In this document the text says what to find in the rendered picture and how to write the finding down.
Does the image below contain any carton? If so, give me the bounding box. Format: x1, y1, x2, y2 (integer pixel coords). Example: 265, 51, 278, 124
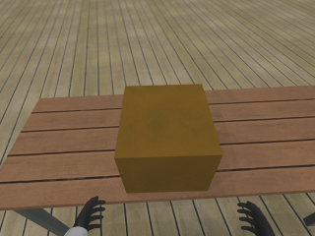
114, 84, 223, 194

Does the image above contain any table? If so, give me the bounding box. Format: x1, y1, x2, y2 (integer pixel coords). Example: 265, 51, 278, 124
0, 85, 315, 236

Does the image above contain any right robot hand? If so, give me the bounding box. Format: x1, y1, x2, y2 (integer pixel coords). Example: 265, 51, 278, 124
237, 201, 276, 236

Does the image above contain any left robot forearm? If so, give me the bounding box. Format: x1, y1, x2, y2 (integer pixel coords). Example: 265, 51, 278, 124
64, 226, 88, 236

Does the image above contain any left robot hand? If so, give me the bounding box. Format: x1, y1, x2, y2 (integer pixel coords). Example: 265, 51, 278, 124
73, 196, 106, 232

